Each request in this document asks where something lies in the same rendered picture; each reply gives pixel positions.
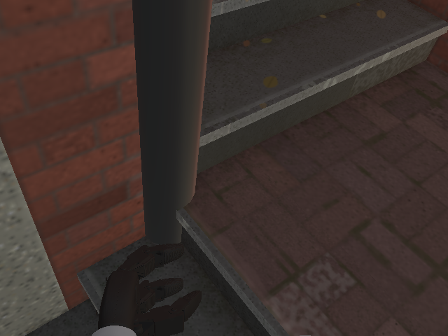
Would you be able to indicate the robot left hand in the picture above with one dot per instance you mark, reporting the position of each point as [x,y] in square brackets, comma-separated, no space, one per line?
[125,302]

